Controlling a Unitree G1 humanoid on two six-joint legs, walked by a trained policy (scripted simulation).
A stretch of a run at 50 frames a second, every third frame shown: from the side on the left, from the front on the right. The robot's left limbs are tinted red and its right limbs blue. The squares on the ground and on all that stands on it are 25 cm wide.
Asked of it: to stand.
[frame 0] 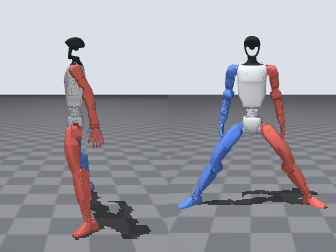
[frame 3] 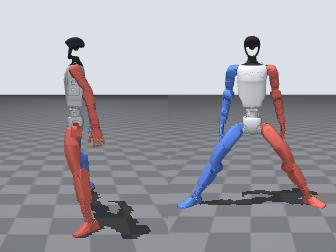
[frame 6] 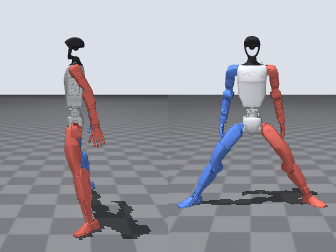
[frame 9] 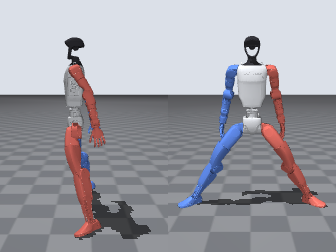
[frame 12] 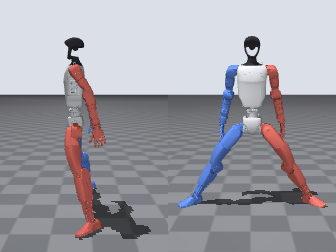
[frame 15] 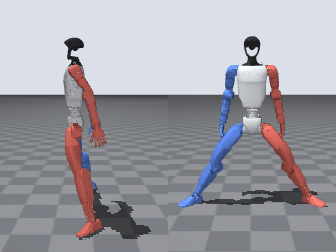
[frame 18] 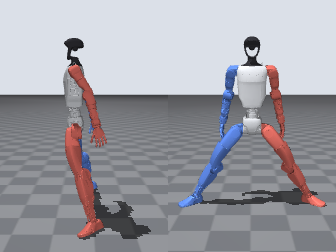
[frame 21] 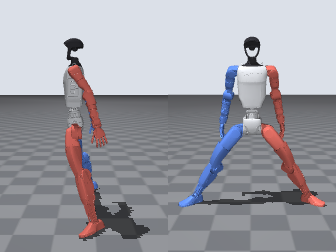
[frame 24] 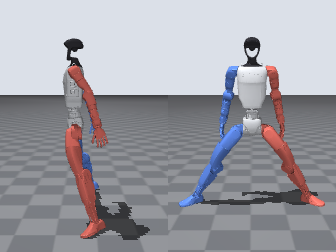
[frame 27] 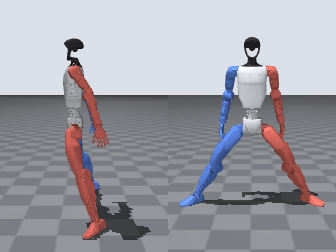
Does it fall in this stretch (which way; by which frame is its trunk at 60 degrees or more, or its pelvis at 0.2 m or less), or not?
no
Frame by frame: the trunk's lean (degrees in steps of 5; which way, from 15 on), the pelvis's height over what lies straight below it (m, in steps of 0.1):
0: 0, 0.7
3: 0, 0.7
6: 0, 0.7
9: 0, 0.7
12: 0, 0.7
15: 0, 0.7
18: 0, 0.7
21: 0, 0.7
24: 0, 0.7
27: 0, 0.7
